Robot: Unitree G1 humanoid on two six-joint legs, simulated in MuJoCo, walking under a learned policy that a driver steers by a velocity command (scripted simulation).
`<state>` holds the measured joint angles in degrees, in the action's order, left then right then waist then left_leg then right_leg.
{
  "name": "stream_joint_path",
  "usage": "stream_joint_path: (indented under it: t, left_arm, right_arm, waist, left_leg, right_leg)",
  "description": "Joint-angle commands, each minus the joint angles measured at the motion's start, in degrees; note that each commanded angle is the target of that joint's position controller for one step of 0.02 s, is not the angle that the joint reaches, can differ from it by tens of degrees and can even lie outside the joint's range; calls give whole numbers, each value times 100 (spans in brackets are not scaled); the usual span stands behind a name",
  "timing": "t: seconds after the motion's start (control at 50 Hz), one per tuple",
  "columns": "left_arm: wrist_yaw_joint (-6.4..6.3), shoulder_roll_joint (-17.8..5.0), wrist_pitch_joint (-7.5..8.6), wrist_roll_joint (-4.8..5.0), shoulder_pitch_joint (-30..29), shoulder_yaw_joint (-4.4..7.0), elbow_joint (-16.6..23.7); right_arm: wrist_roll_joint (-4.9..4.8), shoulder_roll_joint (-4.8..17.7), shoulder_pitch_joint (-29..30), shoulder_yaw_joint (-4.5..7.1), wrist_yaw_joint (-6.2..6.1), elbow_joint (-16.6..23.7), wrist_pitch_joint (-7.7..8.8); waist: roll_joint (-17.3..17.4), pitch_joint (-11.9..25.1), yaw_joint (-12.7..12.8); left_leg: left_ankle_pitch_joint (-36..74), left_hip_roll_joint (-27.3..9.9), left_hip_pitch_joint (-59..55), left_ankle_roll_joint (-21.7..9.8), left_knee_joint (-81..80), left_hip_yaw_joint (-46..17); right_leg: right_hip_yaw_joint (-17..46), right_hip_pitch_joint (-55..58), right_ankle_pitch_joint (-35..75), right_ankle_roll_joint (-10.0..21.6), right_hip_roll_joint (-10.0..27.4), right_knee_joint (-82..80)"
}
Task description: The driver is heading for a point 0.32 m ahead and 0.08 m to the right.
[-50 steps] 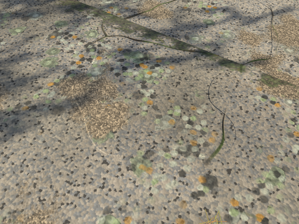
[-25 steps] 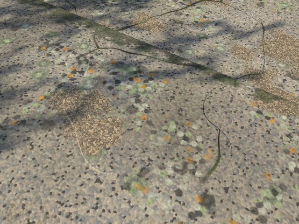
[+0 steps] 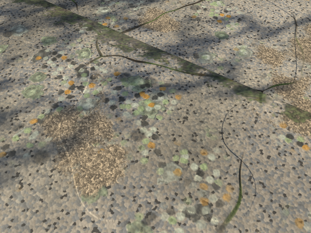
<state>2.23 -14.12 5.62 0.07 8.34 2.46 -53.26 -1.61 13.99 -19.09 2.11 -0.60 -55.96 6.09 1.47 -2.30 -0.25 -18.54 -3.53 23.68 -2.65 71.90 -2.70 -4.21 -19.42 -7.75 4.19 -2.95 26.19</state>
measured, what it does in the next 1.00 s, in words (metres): walks ahead: left foot, then right foot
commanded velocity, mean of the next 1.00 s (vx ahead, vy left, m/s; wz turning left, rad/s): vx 0.19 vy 0.00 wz -0.03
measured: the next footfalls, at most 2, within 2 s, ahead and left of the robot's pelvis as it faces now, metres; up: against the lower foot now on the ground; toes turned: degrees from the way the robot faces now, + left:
left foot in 0.36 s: +0.39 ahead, +0.14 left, +0.00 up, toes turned -1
right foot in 0.68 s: +0.34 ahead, -0.10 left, +0.00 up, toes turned -3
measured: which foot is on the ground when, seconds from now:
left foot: up 0.00-0.34, down 0.36-1.00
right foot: down 0.00-0.36, up 0.38-0.66, down 0.68-1.00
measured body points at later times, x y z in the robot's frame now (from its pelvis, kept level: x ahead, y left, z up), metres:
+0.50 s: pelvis +0.25 +0.05 +0.00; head +0.28 +0.06 +0.44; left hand +0.28 +0.31 -0.15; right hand +0.39 -0.20 -0.12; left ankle +0.35 +0.14 -0.73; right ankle +0.15 -0.09 -0.67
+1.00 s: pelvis +0.32 +0.02 +0.00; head +0.33 +0.02 +0.45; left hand +0.37 +0.27 -0.15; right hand +0.37 -0.23 -0.15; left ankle +0.35 +0.14 -0.73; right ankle +0.30 -0.10 -0.73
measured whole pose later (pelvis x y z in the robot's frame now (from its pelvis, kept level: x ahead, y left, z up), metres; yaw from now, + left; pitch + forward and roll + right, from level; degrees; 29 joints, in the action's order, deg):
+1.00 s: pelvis +0.32 +0.02 +0.00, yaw -3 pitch +0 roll +1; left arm -2.0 -11.4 1.3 0.0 13.6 1.9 -60.5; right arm 0.2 12.6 -10.8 1.9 -1.5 -59.1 0.7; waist 0.1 -1.6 0.1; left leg -12.4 0.2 15.5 -0.6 28.2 2.0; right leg 0.3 -12.1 -17.6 -0.7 1.4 29.9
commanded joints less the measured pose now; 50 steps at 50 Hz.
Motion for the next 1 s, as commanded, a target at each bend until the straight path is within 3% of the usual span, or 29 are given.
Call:
stream_joint_path:
  t: [0.02,0.06,0.12,0.2,0.26,0.3,0.34,0.36,0.38,0.4,0.42,0.44,0.46,0.48,0.5,0.54,0.58,0.62,0.66,0.68,0.7,0.72,0.74,0.76,0.84,1.0]
  left_arm:
    - [43,-373,137,-49,58,47,125]
    - [-16,-516,165,-40,270,61,3]
    - [-146,-704,129,-18,674,91,-94]
    - [-247,-863,30,28,1066,112,-153]
    - [-278,-844,-79,61,1446,104,-313]
    - [-308,-815,-154,59,1416,104,-346]
    - [-332,-858,-213,61,1157,123,-290]
    - [-328,-766,-211,7,1265,88,-248]
    - [-297,-313,-161,-113,1813,-58,-226]
    - [-253,39,-131,-24,2533,-181,-472]
    - [-233,-544,-156,89,2345,-33,-526]
    - [-257,-693,-218,166,1793,29,-375]
    - [-320,-646,-310,125,1400,48,-300]
    - [-381,-570,-422,65,1244,72,-265]
    - [-420,-414,-515,31,1320,50,-275]
    - [-479,-191,-587,-2,1417,6,-328]
    - [-504,-200,-613,-24,1327,-3,-339]
    - [-487,-258,-647,-43,1248,19,-365]
    - [-461,-309,-666,-138,1084,37,-351]
    - [-465,-405,-664,-188,1001,42,-290]
    - [-485,-646,-653,-155,942,72,-233]
    - [-470,-855,-620,-65,803,141,-344]
    - [-452,-597,-556,-52,676,100,-340]
    - [-448,-435,-497,-85,610,61,-373]
    - [-429,-391,-351,-23,678,64,-474]
    - [-441,-374,-404,-2,773,53,-611]
  right_arm:
    - [25,233,-526,121,-67,212,-86]
    - [82,308,-194,155,-83,376,-156]
    - [166,401,708,176,-73,707,-120]
    - [151,246,1614,94,16,954,-22]
    - [132,251,1961,59,119,1063,17]
    - [155,420,1881,101,169,1090,37]
    - [222,685,1160,211,161,865,79]
    - [281,1009,598,308,130,697,111]
    - [421,1351,68,339,105,631,90]
    - [336,1083,-136,256,142,547,-2]
    - [215,793,-50,181,183,595,-83]
    - [152,732,499,150,172,679,-125]
    - [183,600,978,88,150,761,-144]
    - [230,474,1334,39,135,801,-153]
    - [308,494,1521,44,136,781,-170]
    - [391,510,1589,57,118,719,-192]
    - [345,546,1468,66,71,632,-216]
    - [247,580,1516,62,28,582,-280]
    - [186,463,1409,13,7,476,-338]
    - [198,380,1241,-18,7,382,-354]
    - [229,413,1150,-1,5,357,-366]
    - [207,363,931,20,-41,330,-405]
    - [228,427,957,29,-86,270,-426]
    - [215,420,917,42,-109,244,-442]
    - [225,352,818,47,-110,74,-454]
    - [165,354,807,66,-111,-137,-505]
  waist:
    - [-535,274,-191]
    - [-528,46,-216]
    - [-343,-114,-7]
    - [-319,-199,247]
    - [-448,-52,391]
    - [-576,124,263]
    - [-611,524,-160]
    - [-329,986,-327]
    - [581,1883,-199]
    - [1489,2755,-120]
    - [857,2640,-220]
    - [541,1855,-123]
    - [190,1316,-14]
    - [168,970,146]
    - [382,828,298]
    - [595,803,373]
    - [578,965,309]
    - [527,938,345]
    - [433,619,356]
    - [296,380,307]
    - [-20,125,158]
    - [-776,-66,-83]
    - [-841,-160,-32]
    - [-871,-106,-75]
    - [-503,180,-10]
    - [-190,365,58]
  left_leg:
    - [397,-540,680,-53,-115,-172]
    - [692,-608,977,52,-560,-97]
    - [1617,-658,1616,210,-1717,-59]
    - [2521,-233,1184,292,-3509,217]
    - [2669,23,804,264,-4011,284]
    - [2412,102,593,107,-4313,167]
    - [2512,281,-354,-113,-4722,267]
    - [4091,7,-1397,-283,-4731,132]
    - [6350,-1249,-3488,-936,-4101,-1098]
    - [6729,-2162,-4338,-1730,-4202,-2321]
    - [5464,-1873,-3842,-1593,-4472,-2283]
    - [4333,-1668,-3049,-1362,-4767,-1855]
    - [3509,-1440,-2198,-1200,-5072,-1551]
    - [2999,-1253,-1379,-1079,-5345,-1243]
    - [2650,-1049,-747,-975,-5549,-954]
    - [2550,-797,-260,-983,-5684,-532]
    - [2051,-789,-324,-1015,-5719,-499]
    - [785,-735,-173,-902,-5776,-493]
    - [-716,-504,157,-534,-5822,-455]
    - [-1180,-374,265,-272,-5780,-439]
    - [-1145,-137,224,-72,-5536,-274]
    - [-593,221,-289,64,-5350,162]
    - [-141,245,-767,113,-5076,226]
    - [169,237,-995,77,-4957,249]
    - [981,193,-1113,-15,-4800,254]
    - [1819,166,-1339,18,-4592,276]
  right_leg:
    - [1628,428,50,947,1463,-1848]
    - [1346,256,252,1029,1415,-2047]
    - [1264,581,511,1013,1408,-2120]
    - [850,812,1315,753,1164,-1900]
    - [777,1258,2047,641,1247,-1369]
    - [905,1696,2384,486,1377,-906]
    - [896,1858,2918,259,1230,-75]
    - [707,1570,2548,41,858,819]
    - [502,40,178,-263,321,2498]
    - [793,-813,-3198,-488,-110,3879]
    - [1249,-967,-3284,-506,101,4351]
    - [1045,-1321,-2945,-546,314,4388]
    - [902,-1282,-2547,-613,546,4137]
    - [888,-952,-2246,-654,732,3726]
    - [811,-445,-1985,-680,777,3261]
    - [600,160,-1807,-703,664,2445]
    - [543,465,-1362,-668,624,1766]
    - [454,869,-614,-594,580,1064]
    - [402,1196,-218,-433,531,401]
    - [644,1180,-179,-309,742,67]
    - [849,895,-468,-166,979,-172]
    - [874,80,-1587,-57,875,-348]
    - [876,-324,-1902,-116,797,-585]
    - [864,-399,-1803,-218,801,-672]
    - [732,175,-565,-335,709,-357]
    - [600,566,391,-294,620,-105]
